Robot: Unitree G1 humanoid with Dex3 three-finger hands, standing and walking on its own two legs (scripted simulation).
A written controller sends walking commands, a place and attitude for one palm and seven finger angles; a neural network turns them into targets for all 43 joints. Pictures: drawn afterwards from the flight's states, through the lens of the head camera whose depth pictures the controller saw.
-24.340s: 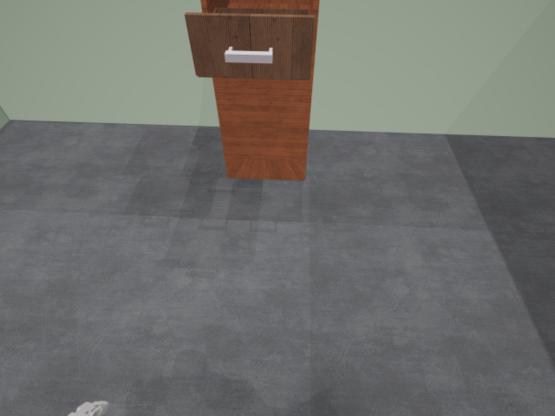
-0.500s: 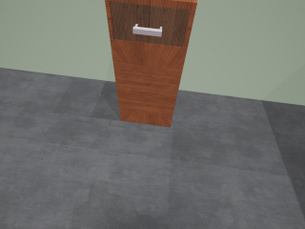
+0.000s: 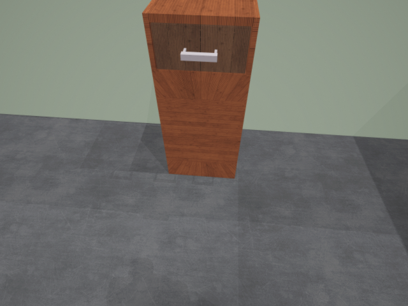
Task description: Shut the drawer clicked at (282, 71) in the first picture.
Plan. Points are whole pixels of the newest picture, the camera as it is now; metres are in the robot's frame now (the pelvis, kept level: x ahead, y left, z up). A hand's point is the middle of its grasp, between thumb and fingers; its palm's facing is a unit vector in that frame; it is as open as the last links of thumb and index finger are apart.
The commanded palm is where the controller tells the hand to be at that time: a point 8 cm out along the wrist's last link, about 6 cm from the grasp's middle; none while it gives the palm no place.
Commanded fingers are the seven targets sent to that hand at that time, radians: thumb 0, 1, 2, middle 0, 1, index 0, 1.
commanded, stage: let the arm hang, fingers relaxed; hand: left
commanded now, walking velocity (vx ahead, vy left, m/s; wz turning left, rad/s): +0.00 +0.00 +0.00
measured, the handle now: (199, 54) +0.96 +0.07 +0.04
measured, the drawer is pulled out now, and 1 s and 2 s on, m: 0.00 0.00 0.00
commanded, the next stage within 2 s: look to check the result in 0.28 s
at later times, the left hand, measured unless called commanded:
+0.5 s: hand out of the picture -0.03 +0.15 -0.18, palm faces +0.03 -0.99 -0.16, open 7.4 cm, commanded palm none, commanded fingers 0.00 0.90 0.90 -0.20 -0.30 -0.20 -0.30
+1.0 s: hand out of the picture +0.00 +0.14 -0.18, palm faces +0.02 -0.99 -0.17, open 7.3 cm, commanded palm none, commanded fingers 0.00 0.90 0.90 -0.20 -0.30 -0.20 -0.30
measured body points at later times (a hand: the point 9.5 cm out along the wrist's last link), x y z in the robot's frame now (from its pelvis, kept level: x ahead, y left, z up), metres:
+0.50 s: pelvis +0.00 +0.00 +0.00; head +0.01 -0.01 +0.45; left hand -0.03 +0.20 -0.16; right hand -0.05 -0.20 -0.17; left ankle +0.02 +0.08 -0.74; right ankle +0.00 -0.13 -0.74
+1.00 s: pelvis +0.01 -0.01 +0.00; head +0.03 -0.02 +0.45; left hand +0.00 +0.19 -0.16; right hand -0.02 -0.21 -0.17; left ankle +0.02 +0.08 -0.74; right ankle +0.00 -0.13 -0.74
